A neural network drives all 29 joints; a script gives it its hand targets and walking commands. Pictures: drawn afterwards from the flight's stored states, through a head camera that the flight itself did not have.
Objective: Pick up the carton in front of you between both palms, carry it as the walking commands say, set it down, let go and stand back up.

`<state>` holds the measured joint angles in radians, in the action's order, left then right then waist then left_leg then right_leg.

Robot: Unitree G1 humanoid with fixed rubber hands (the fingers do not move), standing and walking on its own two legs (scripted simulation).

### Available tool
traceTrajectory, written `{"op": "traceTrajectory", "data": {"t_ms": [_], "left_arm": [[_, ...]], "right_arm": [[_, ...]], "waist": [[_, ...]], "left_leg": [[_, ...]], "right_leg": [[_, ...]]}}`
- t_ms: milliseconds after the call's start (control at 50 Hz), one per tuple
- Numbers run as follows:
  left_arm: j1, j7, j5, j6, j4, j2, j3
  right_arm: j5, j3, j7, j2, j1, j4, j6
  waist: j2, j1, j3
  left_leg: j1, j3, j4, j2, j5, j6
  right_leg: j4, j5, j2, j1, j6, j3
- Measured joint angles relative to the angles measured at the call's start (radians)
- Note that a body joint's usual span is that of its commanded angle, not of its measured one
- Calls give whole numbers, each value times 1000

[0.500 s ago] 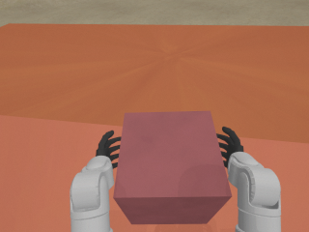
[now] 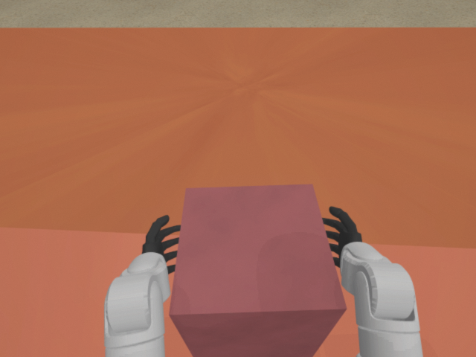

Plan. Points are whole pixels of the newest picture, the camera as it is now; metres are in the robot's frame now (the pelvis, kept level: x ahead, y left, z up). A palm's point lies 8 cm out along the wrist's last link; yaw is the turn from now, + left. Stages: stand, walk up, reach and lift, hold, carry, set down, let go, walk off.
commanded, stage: carry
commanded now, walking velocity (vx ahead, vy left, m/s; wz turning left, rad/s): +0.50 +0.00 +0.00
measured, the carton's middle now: (251, 277) +0.26 +0.00 -0.02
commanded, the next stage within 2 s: none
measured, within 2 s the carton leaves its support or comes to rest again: neither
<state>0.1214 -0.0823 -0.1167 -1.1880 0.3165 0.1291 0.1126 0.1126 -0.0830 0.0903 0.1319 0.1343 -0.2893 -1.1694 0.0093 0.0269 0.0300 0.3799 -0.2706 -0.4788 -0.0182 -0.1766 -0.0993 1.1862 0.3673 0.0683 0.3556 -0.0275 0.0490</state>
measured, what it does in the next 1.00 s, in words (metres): walks ahead: right foot, then left foot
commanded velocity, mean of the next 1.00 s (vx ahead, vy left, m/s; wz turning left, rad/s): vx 0.50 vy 0.00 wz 0.00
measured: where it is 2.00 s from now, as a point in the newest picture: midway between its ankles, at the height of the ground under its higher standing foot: (231, 163)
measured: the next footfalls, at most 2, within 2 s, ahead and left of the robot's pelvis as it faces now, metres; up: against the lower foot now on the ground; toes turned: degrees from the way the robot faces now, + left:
right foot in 0.36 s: +0.45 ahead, -0.11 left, +0.00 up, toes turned -9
left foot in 0.88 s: +0.78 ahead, +0.09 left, +0.00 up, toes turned +11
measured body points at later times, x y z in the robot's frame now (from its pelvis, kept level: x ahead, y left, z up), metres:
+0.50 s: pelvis +0.34 -0.04 +0.00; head +0.36 -0.05 +0.45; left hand +0.61 +0.14 +0.07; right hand +0.64 -0.17 +0.07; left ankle +0.18 +0.07 -0.63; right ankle +0.41 -0.10 -0.73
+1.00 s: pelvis +0.67 +0.03 -0.01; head +0.70 +0.04 +0.44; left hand +1.00 +0.18 +0.07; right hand +1.00 -0.12 +0.08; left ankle +0.74 +0.09 -0.73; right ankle +0.52 -0.10 -0.63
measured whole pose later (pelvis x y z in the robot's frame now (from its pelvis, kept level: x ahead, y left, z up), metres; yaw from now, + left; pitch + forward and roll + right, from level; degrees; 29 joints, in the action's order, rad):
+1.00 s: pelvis +0.67 +0.03 -0.01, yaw +1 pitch +3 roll +0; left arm 0.44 -0.11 -0.08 -1.23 0.14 0.04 0.16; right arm 0.08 -0.15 0.12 0.08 0.45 -0.11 -1.20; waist 0.02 0.04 -0.01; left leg 0.47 -0.19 -0.60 0.00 -0.16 -0.12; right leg 1.24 0.42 0.03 0.37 -0.05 0.03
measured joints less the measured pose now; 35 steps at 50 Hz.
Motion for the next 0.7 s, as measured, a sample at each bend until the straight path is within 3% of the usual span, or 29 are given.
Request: {"op": "traceTrajectory", "data": {"t_ms": [80, 180, 300, 360, 400, 420, 480, 560, 700], "left_arm": [[-17, 1, -3, 25, 13, 0, -27], [-44, -1, -5, 37, 60, -2, -46], [-35, -9, 8, -3, 128, -2, -33], [-4, -10, 14, -27, 122, 0, -22], [27, -10, 12, -24, 77, 3, -21], [42, -10, 11, -25, 52, 5, -19], [50, -9, 10, -30, 19, 7, -11], [31, -9, 13, -22, 40, 4, -3], [31, -7, 23, -8, 89, 4, 1]], "right_arm": [[-11, -4, 1, -3, -30, -34, 20], [-20, 0, -1, -4, -44, -74, 26], [-18, 12, -2, -3, -21, -121, -8], [-8, 5, -2, -1, -2, -131, -35], [-4, -21, -3, 0, 17, -114, -46], [-1, -32, -3, 1, 23, -102, -50], [4, -39, -3, 2, 32, -73, -59], [4, -23, -3, 3, 36, -66, -47], [2, -7, 1, 2, 31, -116, -29]], "waist": [[-17, 8, -1], [-18, -4, 30], [-15, -25, 61], [-25, -27, 66], [-61, -42, 58], [-58, -47, 48], [-34, -50, 14], [-16, -50, -6], [-14, -39, 19]], "left_leg": [[-118, 21, 120, -2, -10, 9], [-265, 45, 212, -5, -60, 38], [-437, 60, 238, -4, -184, 89], [-487, 69, 133, -27, -300, 120], [-402, 92, -148, -83, -324, 115], [-320, 139, -331, -81, -304, 110], [-85, 216, -682, -53, -229, 83], [117, 210, -661, -69, -114, 77], [257, 166, -362, -91, 26, 102]], "right_leg": [[-127, -80, 19, 166, 6, 25], [-374, -194, 36, 252, 28, 63], [-611, -308, 17, 229, 11, 137], [-695, -294, -16, 145, -6, 189], [-623, -240, -38, 134, -61, 215], [-600, -209, -35, 128, -76, 219], [-661, -189, -32, 55, -76, 217], [-787, -186, -35, -59, -63, 201], [-909, -119, -41, -246, -31, 172]]}}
